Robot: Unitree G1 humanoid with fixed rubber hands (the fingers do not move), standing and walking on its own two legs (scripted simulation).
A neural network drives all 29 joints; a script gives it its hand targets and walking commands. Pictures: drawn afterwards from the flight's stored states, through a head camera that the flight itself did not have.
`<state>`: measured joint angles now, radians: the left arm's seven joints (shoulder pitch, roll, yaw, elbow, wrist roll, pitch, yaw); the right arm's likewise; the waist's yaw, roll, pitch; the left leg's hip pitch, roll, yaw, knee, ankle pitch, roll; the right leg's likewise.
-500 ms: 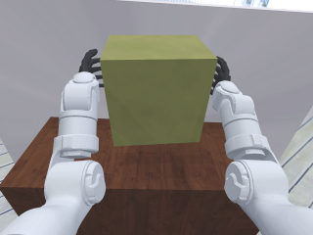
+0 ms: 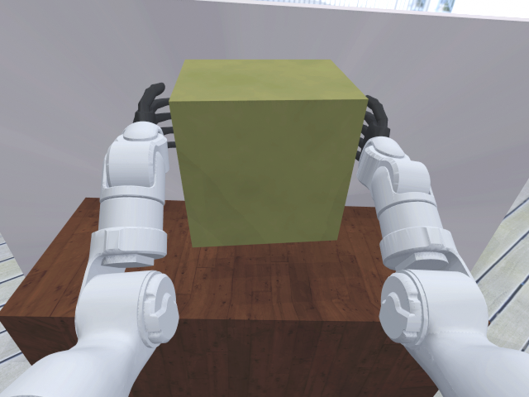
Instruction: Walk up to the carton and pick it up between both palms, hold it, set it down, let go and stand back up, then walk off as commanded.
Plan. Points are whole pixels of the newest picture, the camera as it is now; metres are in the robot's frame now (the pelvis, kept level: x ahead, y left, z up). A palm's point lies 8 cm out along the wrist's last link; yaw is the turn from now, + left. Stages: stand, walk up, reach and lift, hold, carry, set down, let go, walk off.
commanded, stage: hold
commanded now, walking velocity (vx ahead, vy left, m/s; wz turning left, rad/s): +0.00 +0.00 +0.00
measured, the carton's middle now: (262, 151) +0.43 +0.02 +0.23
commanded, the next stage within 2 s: set down in 0.38 s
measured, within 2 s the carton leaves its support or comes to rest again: neither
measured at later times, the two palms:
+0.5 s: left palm (146, 135) +0.36 +0.18 +0.28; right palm (371, 148) +0.38 -0.14 +0.27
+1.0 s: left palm (172, 159) +0.40 +0.16 +0.22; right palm (373, 168) +0.41 -0.17 +0.22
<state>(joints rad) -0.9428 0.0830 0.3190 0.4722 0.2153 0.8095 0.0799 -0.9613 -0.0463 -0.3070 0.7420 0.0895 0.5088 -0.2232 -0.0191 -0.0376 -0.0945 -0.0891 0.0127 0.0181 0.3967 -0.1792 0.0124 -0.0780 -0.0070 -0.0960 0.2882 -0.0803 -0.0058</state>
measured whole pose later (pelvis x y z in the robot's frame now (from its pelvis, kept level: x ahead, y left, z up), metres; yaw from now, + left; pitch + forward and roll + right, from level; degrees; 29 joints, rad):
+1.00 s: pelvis +0.02 -0.01 +0.00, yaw +0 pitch -7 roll -1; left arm -0.86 0.00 0.43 0.47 0.37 0.58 -0.11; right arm -0.84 -0.04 -0.29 0.78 -0.03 0.12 -0.16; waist -0.02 -0.04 0.00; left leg -0.06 0.01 0.02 0.36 -0.18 0.01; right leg -0.07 -0.01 -0.10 0.29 -0.11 -0.01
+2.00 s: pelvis +0.05 +0.00 +0.00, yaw +0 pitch -8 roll -1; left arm -0.69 -0.04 0.38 0.40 0.37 0.47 -0.08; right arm -0.62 0.00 -0.19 0.65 -0.03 -0.01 -0.21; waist -0.02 -0.06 0.09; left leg 0.01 0.01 0.02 0.36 -0.23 0.01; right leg 0.00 -0.01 -0.10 0.29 -0.16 -0.01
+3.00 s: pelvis +0.06 +0.00 +0.00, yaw +0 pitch -6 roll -1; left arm -0.69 -0.03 0.39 0.62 0.37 0.30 -0.08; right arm -0.58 0.05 -0.32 0.74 -0.15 -0.08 -0.19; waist -0.02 -0.06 0.10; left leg 0.00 0.01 0.02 0.36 -0.25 0.01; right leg 0.00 -0.01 -0.10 0.28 -0.17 0.00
